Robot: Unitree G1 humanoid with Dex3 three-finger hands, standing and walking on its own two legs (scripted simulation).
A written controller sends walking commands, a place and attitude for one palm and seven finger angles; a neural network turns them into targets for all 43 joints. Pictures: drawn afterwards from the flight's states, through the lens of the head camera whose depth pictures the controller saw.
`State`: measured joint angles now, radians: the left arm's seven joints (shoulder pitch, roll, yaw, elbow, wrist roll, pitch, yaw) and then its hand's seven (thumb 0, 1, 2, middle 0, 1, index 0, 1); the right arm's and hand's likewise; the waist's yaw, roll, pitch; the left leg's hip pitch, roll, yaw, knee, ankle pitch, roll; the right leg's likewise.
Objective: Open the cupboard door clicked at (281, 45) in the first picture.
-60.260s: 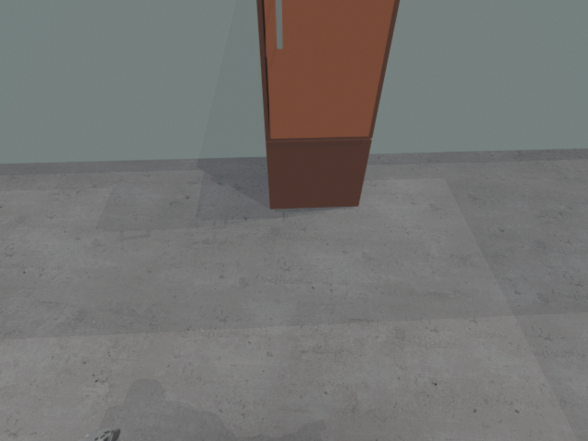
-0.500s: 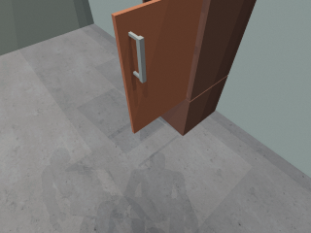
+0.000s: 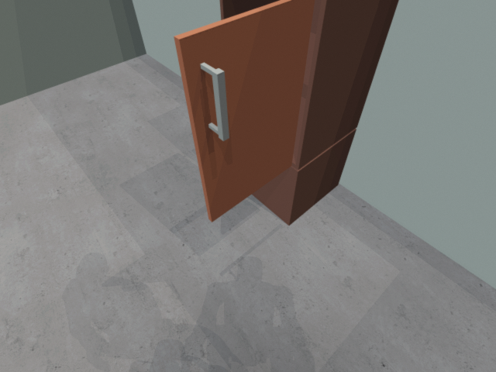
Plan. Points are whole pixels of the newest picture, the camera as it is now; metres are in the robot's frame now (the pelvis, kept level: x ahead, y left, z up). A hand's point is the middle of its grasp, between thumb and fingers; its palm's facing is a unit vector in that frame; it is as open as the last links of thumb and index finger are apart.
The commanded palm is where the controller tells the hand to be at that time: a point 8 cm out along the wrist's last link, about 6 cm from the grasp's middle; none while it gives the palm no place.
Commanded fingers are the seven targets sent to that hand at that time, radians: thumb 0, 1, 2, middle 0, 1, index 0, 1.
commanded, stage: let the arm hang, fingers relaxed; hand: left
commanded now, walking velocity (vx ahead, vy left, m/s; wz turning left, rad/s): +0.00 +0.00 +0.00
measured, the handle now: (215, 103) +0.62 +0.10 +0.10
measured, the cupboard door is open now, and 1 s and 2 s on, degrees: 90 90 90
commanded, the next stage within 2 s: look to check the result in 0.08 s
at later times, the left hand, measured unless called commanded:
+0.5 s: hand out of the picture +0.04 +0.21 -0.16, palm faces +0.00 -0.96 -0.27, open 7.4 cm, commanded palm none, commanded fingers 0.00 0.90 0.90 -0.20 -0.30 -0.20 -0.30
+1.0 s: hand out of the picture +0.10 +0.24 -0.15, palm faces -0.02 -0.94 -0.33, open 7.4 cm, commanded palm none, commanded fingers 0.00 0.90 0.90 -0.20 -0.30 -0.20 -0.30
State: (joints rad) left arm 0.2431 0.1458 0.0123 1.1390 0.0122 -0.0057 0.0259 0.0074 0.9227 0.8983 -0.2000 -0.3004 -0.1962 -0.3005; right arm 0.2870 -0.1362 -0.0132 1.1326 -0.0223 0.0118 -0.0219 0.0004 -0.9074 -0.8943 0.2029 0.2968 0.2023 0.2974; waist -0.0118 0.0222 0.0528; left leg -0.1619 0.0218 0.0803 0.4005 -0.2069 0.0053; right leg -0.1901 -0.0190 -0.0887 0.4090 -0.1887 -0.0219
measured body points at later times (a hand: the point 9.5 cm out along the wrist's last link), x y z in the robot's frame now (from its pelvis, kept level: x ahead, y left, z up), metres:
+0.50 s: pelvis +0.00 +0.00 +0.00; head +0.03 -0.01 +0.45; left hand +0.04 +0.26 -0.14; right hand +0.02 -0.25 -0.16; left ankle +0.01 +0.11 -0.74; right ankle +0.02 -0.10 -0.74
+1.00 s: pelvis +0.02 +0.00 +0.01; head +0.04 -0.01 +0.45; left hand +0.10 +0.29 -0.13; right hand +0.09 -0.29 -0.14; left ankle +0.01 +0.11 -0.74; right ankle +0.02 -0.10 -0.74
